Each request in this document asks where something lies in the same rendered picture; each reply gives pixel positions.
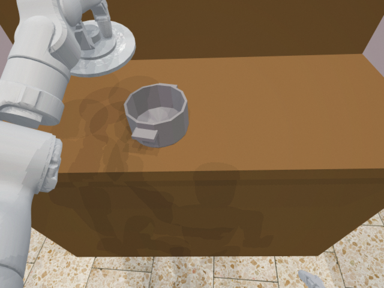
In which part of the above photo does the robot left forearm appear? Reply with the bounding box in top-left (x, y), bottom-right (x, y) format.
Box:
top-left (0, 0), bottom-right (82, 129)

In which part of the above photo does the left robot upper arm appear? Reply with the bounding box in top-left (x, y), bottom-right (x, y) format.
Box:
top-left (0, 121), bottom-right (62, 288)

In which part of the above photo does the pot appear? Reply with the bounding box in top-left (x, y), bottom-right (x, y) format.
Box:
top-left (124, 83), bottom-right (189, 148)

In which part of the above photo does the left robot hand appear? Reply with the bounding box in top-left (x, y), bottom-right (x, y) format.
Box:
top-left (74, 0), bottom-right (112, 50)

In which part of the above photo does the knob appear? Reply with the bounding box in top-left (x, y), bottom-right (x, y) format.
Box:
top-left (85, 25), bottom-right (101, 43)

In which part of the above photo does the lid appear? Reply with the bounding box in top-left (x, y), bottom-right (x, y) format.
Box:
top-left (70, 20), bottom-right (136, 77)

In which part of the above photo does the right robot hand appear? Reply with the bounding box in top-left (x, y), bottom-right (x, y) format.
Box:
top-left (298, 270), bottom-right (326, 288)

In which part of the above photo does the table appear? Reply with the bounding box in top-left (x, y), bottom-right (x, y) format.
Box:
top-left (0, 0), bottom-right (384, 257)

